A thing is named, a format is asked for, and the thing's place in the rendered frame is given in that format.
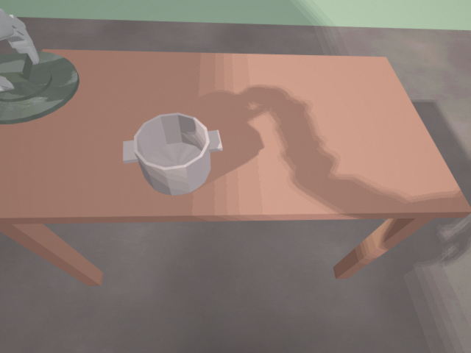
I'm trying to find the left robot hand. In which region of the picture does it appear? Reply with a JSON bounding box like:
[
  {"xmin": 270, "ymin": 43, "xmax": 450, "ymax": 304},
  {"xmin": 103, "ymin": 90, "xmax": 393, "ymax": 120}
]
[{"xmin": 0, "ymin": 9, "xmax": 39, "ymax": 92}]

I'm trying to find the knob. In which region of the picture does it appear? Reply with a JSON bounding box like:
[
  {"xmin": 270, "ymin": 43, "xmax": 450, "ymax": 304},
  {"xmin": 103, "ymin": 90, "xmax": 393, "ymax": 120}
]
[{"xmin": 0, "ymin": 53, "xmax": 33, "ymax": 82}]

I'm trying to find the lid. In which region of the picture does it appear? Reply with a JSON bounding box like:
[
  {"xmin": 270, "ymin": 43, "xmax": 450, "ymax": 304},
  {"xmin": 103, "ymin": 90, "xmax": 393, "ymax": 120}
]
[{"xmin": 0, "ymin": 51, "xmax": 79, "ymax": 124}]

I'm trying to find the table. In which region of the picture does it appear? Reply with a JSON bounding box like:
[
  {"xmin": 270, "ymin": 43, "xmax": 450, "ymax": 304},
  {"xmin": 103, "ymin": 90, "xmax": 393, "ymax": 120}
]
[{"xmin": 0, "ymin": 49, "xmax": 471, "ymax": 286}]

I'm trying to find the pot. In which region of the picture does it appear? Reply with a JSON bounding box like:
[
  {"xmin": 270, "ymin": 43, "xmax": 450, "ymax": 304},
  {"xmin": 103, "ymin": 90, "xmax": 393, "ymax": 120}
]
[{"xmin": 123, "ymin": 113, "xmax": 222, "ymax": 196}]

